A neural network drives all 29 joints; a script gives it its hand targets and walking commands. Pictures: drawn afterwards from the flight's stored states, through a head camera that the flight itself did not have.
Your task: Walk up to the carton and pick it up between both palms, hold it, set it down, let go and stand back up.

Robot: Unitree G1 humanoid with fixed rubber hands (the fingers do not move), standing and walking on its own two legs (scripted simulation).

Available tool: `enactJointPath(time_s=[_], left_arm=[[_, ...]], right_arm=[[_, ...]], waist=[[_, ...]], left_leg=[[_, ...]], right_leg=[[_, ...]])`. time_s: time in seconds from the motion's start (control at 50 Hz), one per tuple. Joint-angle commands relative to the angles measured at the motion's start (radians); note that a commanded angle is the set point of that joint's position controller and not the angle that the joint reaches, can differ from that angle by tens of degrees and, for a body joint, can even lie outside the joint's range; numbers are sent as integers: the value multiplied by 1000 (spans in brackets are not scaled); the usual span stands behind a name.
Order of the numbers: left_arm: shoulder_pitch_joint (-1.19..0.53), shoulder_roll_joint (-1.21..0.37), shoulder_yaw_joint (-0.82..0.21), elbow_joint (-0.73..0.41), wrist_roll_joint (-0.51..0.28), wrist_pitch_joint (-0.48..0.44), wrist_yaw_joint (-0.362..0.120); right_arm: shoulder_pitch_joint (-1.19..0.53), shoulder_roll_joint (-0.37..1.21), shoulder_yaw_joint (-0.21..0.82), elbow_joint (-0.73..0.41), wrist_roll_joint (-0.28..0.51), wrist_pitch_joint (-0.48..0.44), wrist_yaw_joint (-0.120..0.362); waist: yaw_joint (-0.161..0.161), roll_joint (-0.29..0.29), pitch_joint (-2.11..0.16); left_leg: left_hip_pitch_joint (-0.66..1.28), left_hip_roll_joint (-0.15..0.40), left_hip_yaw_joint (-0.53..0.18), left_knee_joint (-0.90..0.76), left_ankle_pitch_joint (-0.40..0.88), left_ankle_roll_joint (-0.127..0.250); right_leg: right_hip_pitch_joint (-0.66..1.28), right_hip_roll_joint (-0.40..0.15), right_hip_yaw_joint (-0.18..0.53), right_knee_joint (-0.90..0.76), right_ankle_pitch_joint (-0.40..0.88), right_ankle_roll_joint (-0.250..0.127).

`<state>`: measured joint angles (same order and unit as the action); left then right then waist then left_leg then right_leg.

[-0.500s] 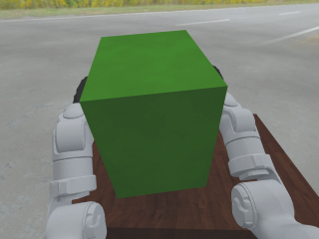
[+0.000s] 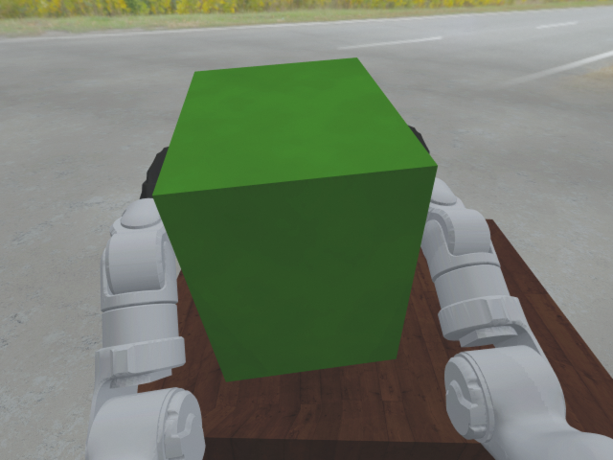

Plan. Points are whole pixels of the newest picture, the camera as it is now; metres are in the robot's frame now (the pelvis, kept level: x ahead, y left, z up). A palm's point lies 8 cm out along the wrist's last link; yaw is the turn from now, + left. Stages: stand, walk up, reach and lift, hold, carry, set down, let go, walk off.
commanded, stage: hold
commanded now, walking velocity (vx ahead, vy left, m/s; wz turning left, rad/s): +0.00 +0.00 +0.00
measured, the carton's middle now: (294, 213) +0.38 +0.02 +0.22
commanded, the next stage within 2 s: set down in 0.30 s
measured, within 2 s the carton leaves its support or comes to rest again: neither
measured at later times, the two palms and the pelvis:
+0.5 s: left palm (160, 201) +0.35 +0.18 +0.25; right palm (416, 180) +0.38 -0.13 +0.27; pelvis +0.00 +0.00 +0.00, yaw +0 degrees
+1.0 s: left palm (174, 227) +0.38 +0.18 +0.20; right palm (403, 228) +0.39 -0.14 +0.19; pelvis +0.01 +0.00 +0.00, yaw +0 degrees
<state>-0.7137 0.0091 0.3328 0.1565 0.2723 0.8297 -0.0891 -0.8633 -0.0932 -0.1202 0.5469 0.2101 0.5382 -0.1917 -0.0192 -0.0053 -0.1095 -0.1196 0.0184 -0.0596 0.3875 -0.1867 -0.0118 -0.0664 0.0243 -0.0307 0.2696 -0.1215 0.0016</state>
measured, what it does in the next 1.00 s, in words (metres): stands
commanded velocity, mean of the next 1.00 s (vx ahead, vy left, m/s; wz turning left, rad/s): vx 0.00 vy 0.00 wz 0.00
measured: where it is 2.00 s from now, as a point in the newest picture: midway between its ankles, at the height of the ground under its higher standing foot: outside the picture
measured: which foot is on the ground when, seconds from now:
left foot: down 0.00-1.00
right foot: down 0.00-1.00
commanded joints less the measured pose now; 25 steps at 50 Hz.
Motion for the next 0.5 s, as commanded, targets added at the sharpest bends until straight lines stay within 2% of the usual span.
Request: enactJointPath(time_s=[0.0, 0.02, 0.04, 0.06, 0.08, 0.1, 0.12, 0.14, 0.16, 0.18, 0.2, 0.22, 0.24, 0.28, 0.3, 0.32, 0.36, 0.38, 0.4, 0.42, 0.44, 0.46, 0.48], left_arm=[[-672, -491, -424, -103, -160, -65, -150], [-695, -483, -434, -119, -180, -70, -151], [-720, -486, -444, -124, -182, -76, -150], [-710, -478, -413, -82, -161, -70, -152], [-709, -483, -426, -107, -166, -70, -150], [-698, -464, -384, -35, -145, -67, -155], [-692, -488, -423, -111, -164, -71, -154], [-707, -476, -415, -55, -166, -73, -155], [-710, -500, -431, -109, -167, -73, -156], [-702, -477, -403, -89, -154, -72, -151], [-688, -491, -434, -102, -163, -70, -149], [-673, -491, -422, -122, -157, -67, -149], [-683, -486, -412, -70, -158, -67, -153], [-685, -501, -452, -151, -175, -72, -151], [-741, -469, -471, -149, -186, -60, -152], [-738, -465, -451, -151, -187, -51, -145], [-780, -463, -436, -129, -194, -67, -146], [-745, -499, -450, -86, -201, -66, -144], [-760, -481, -442, -77, -194, -79, -144], [-753, -476, -424, -62, -170, -80, -144], [-762, -462, -400, -27, -168, -98, -149], [-756, -434, -351, -12, -138, -104, -154], [-767, -445, -363, -25, -140, -117, -157]], right_arm=[[-640, 530, 311, -209, 118, -26, 110], [-635, 543, 310, -207, 125, -26, 112], [-635, 557, 310, -189, 125, -23, 114], [-652, 539, 294, -177, 116, -24, 116], [-651, 554, 301, -195, 111, -32, 119], [-650, 539, 289, -150, 96, -19, 119], [-653, 550, 308, -206, 112, -34, 119], [-643, 540, 277, -162, 101, -23, 120], [-643, 543, 298, -184, 112, -29, 118], [-648, 546, 299, -185, 123, -26, 123], [-644, 541, 305, -196, 120, -31, 118], [-639, 544, 332, -218, 139, -27, 119], [-643, 528, 301, -184, 109, -24, 116], [-631, 555, 324, -232, 125, -32, 115], [-621, 558, 354, -188, 172, -27, 118], [-648, 548, 356, -205, 171, -33, 118], [-676, 548, 316, -176, 153, -43, 121], [-713, 564, 324, -230, 150, -57, 121], [-704, 558, 301, -201, 132, -64, 121], [-716, 561, 290, -187, 129, -65, 121], [-707, 535, 245, -157, 90, -88, 120], [-698, 525, 225, -126, 67, -90, 126], [-714, 544, 241, -161, 56, -112, 130]], waist=[[-121, 17, -247], [-128, 10, -257], [-122, 38, -251], [-110, 35, -211], [-115, 32, -247], [-100, 7, -178], [-111, 19, -273], [-119, 13, -216], [-127, 31, -259], [-106, 20, -236], [-119, 36, -261], [-108, 27, -275], [-118, 29, -223], [-122, 20, -283], [-126, 6, -275], [-123, 9, -280], [-128, 7, -241], [-112, -11, -297], [-122, -4, -257], [-114, -12, -247], [-123, 19, -221], [-116, -16, -170], [-111, -16, -228]], left_leg=[[20, -56, 49, -117, 145, -35], [14, -54, 48, -116, 153, -33], [10, -60, 50, -119, 142, -37], [-12, -63, 56, -128, 77, -27], [-14, -65, 58, -128, 76, -21], [-35, -64, 61, -147, 33, -20], [0, -63, 62, -119, 115, -21], [-19, -59, 50, -134, 76, -25], [21, -54, 54, -122, 126, -30], [5, -60, 52, -131, 120, -24], [15, -57, 50, -116, 150, -37], [27, -60, 55, -108, 169, -27], [1, -59, 52, -128, 91, -28], [25, -59, 52, -107, 174, -32], [54, -80, 55, -115, 167, -6], [42, -80, 62, -102, 177, -7], [24, -72, 57, -108, 128, -8], [29, -74, 54, -107, 138, -8], [12, -72, 58, -116, 105, -8], [21, -72, 56, -123, 96, -1], [2, -74, 58, -130, 49, -14], [-2, -70, 64, -149, 6, -2], [12, -72, 64, -143, 43, -1]], right_leg=[[284, 44, -9, 17, 138, 6], [295, 39, -1, 19, 164, 4], [277, 38, 1, 20, 148, 4], [259, 36, -5, 8, 79, 3], [278, 33, -3, 17, 91, 3], [255, 33, -2, 4, 42, 3], [294, 37, -2, 20, 127, 5], [267, 33, 3, 10, 90, 7], [270, 43, -2, 19, 125, 4], [265, 39, -7, 14, 119, 5], [276, 42, 2, 18, 154, 2], [291, 43, -5, 22, 172, 6], [268, 35, -4, 9, 106, 6], [299, 40, 2, 24, 187, 4], [255, 32, -26, 11, 134, 39], [251, 35, -25, 13, 133, 37], [204, 31, -30, 8, 82, 34], [224, 39, -29, 12, 96, 29], [208, 33, -33, 6, 82, 30], [212, 31, -33, 9, 74, 31], [195, 26, -34, -5, 42, 25], [190, 24, -35, -13, 8, 30], [220, 24, -36, -2, 33, 32]])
